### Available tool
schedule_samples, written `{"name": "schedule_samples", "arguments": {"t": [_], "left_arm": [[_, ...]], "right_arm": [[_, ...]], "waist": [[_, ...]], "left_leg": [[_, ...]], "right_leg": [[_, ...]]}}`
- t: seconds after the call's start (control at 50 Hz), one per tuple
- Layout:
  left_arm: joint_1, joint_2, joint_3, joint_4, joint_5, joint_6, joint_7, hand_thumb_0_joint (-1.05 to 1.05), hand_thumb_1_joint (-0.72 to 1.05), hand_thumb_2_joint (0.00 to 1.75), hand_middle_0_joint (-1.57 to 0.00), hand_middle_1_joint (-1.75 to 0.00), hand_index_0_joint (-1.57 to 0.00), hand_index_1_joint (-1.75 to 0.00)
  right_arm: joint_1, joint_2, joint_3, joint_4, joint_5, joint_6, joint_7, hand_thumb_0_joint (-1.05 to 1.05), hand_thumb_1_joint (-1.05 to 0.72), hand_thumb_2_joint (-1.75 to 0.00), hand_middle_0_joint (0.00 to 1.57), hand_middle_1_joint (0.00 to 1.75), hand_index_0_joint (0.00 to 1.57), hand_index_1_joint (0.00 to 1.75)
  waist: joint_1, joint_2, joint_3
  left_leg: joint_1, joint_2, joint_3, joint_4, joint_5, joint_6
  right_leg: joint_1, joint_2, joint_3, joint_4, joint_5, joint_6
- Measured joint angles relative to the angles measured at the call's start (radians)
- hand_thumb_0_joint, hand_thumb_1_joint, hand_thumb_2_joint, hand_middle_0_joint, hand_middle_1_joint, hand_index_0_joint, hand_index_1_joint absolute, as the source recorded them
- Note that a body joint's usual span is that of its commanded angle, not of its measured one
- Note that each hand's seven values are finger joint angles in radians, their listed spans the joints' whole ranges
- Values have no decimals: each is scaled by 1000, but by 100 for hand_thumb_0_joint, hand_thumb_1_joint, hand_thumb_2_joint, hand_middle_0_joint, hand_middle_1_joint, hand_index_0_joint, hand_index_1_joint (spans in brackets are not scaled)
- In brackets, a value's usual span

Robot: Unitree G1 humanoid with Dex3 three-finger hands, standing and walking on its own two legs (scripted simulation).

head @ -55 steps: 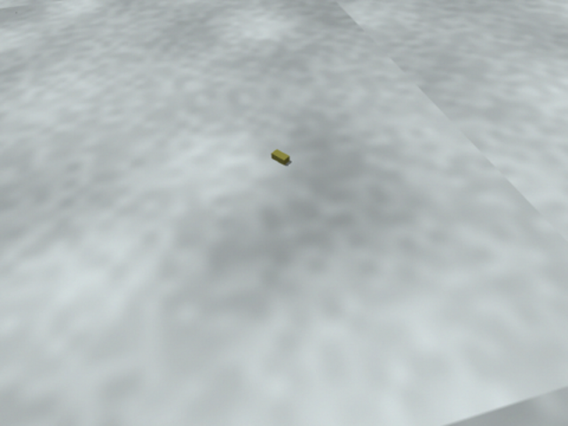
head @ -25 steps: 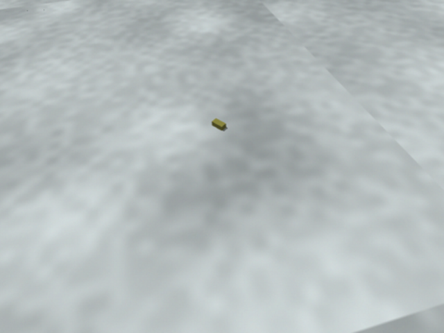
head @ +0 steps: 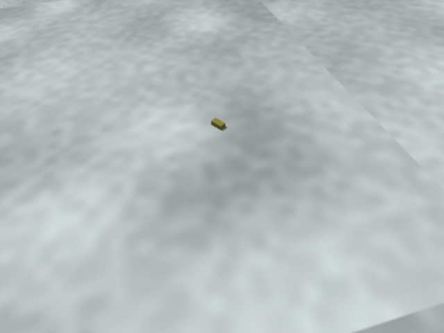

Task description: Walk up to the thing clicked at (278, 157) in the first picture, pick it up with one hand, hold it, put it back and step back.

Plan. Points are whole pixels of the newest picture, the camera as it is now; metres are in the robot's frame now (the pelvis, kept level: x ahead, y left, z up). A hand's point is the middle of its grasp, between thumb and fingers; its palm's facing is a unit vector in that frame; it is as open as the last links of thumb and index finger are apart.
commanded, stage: stand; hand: left
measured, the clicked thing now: (218, 123) +1.47 +0.09 -0.77
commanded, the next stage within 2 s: walk up in 0.02 s
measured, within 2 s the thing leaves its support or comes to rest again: neither
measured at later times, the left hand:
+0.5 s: hand (77, 287) +0.24 +0.36 -0.15, palm faces -0.28 -0.88 -0.39, open 7.3 cm
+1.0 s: hand (133, 184) +0.51 +0.29 -0.14, palm faces -0.39 -0.82 -0.43, open 7.3 cm
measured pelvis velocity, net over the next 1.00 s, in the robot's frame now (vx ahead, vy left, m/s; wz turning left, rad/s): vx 0.33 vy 0.07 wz -0.43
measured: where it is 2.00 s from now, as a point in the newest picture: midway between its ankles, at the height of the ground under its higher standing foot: (212, 214)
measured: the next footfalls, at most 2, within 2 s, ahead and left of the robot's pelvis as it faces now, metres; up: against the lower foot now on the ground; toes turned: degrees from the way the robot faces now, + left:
left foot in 0.34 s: +0.19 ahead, +0.19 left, +0.00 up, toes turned -11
right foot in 0.76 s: +0.31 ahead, -0.08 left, +0.00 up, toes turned -24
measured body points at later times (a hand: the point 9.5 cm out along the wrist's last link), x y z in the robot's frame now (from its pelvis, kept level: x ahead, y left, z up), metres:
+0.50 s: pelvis +0.11 +0.10 -0.01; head +0.12 +0.11 +0.44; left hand +0.26 +0.41 -0.13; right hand +0.09 -0.24 -0.11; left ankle +0.15 +0.20 -0.75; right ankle +0.07 -0.03 -0.68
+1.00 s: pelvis +0.33 +0.07 -0.02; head +0.33 +0.04 +0.43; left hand +0.53 +0.33 -0.11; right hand +0.27 -0.25 -0.14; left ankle +0.42 +0.21 -0.69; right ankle +0.27 -0.06 -0.75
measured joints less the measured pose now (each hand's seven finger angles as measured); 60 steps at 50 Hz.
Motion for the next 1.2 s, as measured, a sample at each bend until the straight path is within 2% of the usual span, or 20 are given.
{"name": "schedule_samples", "arguments": {"t": [0.04, 0.1, 0.18, 0.3, 0.34, 0.36, 0.4, 0.46, 0.52, 0.6, 0.72, 0.78, 0.8, 0.82, 0.86, 0.92, 1.0, 1.1, 1.16, 1.2], "left_arm": [[10, 0, 10, -17, 3, 0, -8, 0, 91, 90, -21, -30, -21, -30], [80, 1, 39, -66, 15, -18, -32, 0, 91, 90, -21, -30, -21, -30], [145, -1, 57, -91, 14, -29, -37, 0, 91, 89, -21, -30, -21, -30], [200, 48, 72, -124, 15, -23, -33, 0, 90, 89, -21, -30, -21, -30], [206, 74, 76, -131, 17, -15, -31, 0, 90, 90, -21, -30, -21, -30], [204, 88, 79, -131, 20, -9, -24, 0, 90, 90, -21, -30, -21, -30], [189, 105, 75, -124, 15, 5, -5, 1, 91, 90, -21, -30, -21, -30], [161, 106, 56, -135, 2, -4, -11, 1, 91, 90, -21, -30, -20, -30], [148, 103, 53, -155, -8, -30, -33, 1, 91, 90, -21, -30, -20, -30], [135, 110, 58, -170, -10, -31, -48, 0, 91, 90, -21, -30, -21, -30], [97, 94, 59, -188, -9, -34, -49, 0, 91, 90, -21, -30, -20, -30], [75, 81, 61, -206, -11, -52, -39, 0, 91, 90, -21, -30, -21, -30], [64, 69, 62, -215, -9, -60, -33, 0, 91, 90, -21, -30, -21, -30], [59, 63, 61, -231, -8, -69, -27, 0, 91, 90, -21, -30, -21, -30], [68, 53, 55, -259, -12, -79, -15, 0, 91, 90, -21, -30, -21, -30], [109, 33, 40, -272, -24, -79, -1, 0, 91, 90, -21, -30, -21, -30], [175, 25, 26, -260, -18, -76, 5, 0, 91, 89, -21, -30, -21, -30], [232, 50, 29, -246, 3, -81, 7, 0, 90, 89, -21, -30, -21, -30], [252, 85, 39, -236, 9, -79, 13, 0, 90, 89, -21, -30, -21, -30], [242, 117, 53, -219, 12, -67, 26, 0, 90, 89, -21, -30, -21, -30]], "right_arm": [[1, -1, -11, -15, -7, 4, 9, 0, -91, -89, 20, 30, 20, 30], [7, -29, -45, -80, -27, 3, 39, 0, -90, -89, 20, 30, 20, 30], [0, -81, -79, -141, -34, 0, 62, 0, -90, -89, 20, 30, 20, 30], [25, -111, -101, -203, -39, -6, 89, 0, -91, -89, 20, 30, 20, 30], [45, -110, -108, -223, -39, -15, 91, 0, -91, -89, 20, 30, 20, 30], [52, -104, -111, -233, -43, -25, 86, 0, -91, -89, 20, 30, 20, 30], [64, -80, -112, -245, -46, -35, 72, 0, -91, -89, 20, 30, 20, 30], [97, -55, -103, -232, -36, -21, 72, 0, -91, -89, 20, 30, 20, 30], [145, -48, -98, -228, -29, -21, 73, 0, -90, -89, 20, 30, 20, 30], [200, -47, -97, -229, -25, -35, 75, 0, -90, -89, 20, 30, 20, 30], [253, -70, -97, -238, -28, -22, 79, 0, -90, -89, 20, 30, 20, 30], [263, -77, -95, -246, -27, -7, 79, 0, -90, -89, 20, 30, 20, 30], [257, -78, -95, -244, -28, 0, 76, 0, -90, -89, 20, 30, 20, 30], [251, -70, -91, -244, -28, 9, 73, 1, -90, -89, 20, 30, 20, 30], [239, -56, -73, -248, -29, 20, 73, 1, -91, -89, 20, 30, 20, 30], [197, -60, -65, -260, -24, 20, 75, 1, -91, -89, 20, 30, 20, 30], [142, -86, -82, -309, -24, 14, 88, 1, -91, -89, 20, 30, 20, 30], [105, -115, -118, -338, -30, 18, 110, 0, -91, -89, 20, 30, 20, 30], [104, -124, -134, -345, -36, 10, 116, 0, -91, -89, 20, 30, 20, 30], [95, -103, -140, -348, -44, -5, 111, 0, -91, -89, 20, 30, 20, 30]], "waist": [[4, -1, -2], [19, 14, -16], [30, 50, -12], [32, 41, 9], [23, 20, 8], [17, -2, 12], [0, -37, 16], [-32, -35, 8], [-50, -14, -7], [-73, -5, -15], [-94, 34, -5], [-92, 70, 9], [-89, 98, 22], [-83, 105, 29], [-54, 87, 27], [-25, 82, 23], [-10, 88, 28], [1, 81, 26], [1, 55, 14], [-6, -18, 32]], "left_leg": [[-14, 1, 12, 32, -43, 9], [-92, -8, 14, 239, -242, 36], [-231, -16, -30, 469, -215, 16], [-305, 30, -52, 376, -209, 8], [-274, 34, -41, 284, -112, 13], [-269, 22, -20, 286, -29, 8], [-261, 7, 27, 324, -56, 14], [-191, 6, 53, 252, -77, 41], [-105, 6, 77, 147, -59, 64], [-16, -18, 121, 73, -67, 65], [72, -38, 175, 98, -178, 66], [71, -6, 191, 226, -293, 54], [43, 26, 174, 327, -316, 56], [-5, 29, 137, 452, -323, 51], [-110, -5, 71, 667, -336, 35], [-256, 10, 19, 805, -273, 20], [-392, 77, -29, 733, -175, 17], [-443, 131, -30, 527, -76, 14], [-393, 123, 7, 418, -36, 17], [-383, 77, 64, 474, -84, 10]], "right_leg": [[-12, 1, 9, 17, -9, -3], [-56, 17, 61, 87, -53, -21], [-45, 36, 119, 57, -48, -31], [-7, 16, 173, 61, -82, 16], [-35, 4, 191, 162, -157, 25], [-74, -3, 207, 274, -223, 6], [-191, 14, 208, 548, -286, -18], [-316, 16, 93, 731, -239, -23], [-371, -9, 13, 705, -164, -1], [-394, -42, 8, 569, -104, 16], [-347, -75, -12, 336, -27, -5], [-283, -45, -37, 259, 26, -15], [-274, -23, -51, 279, 5, -9], [-268, -16, -56, 303, -25, -6], [-250, -20, -38, 324, -69, -7], [-181, -17, -7, 270, -78, 0], [-108, -18, 28, 226, -101, 20], [-63, -36, 57, 247, -179, 48], [-66, -67, 78, 317, -261, 69], [-121, -122, 124, 477, -290, 26]]}}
